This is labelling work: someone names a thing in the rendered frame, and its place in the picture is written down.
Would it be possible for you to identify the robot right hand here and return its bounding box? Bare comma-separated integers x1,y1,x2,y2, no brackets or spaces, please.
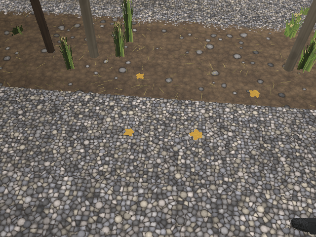
291,217,316,235

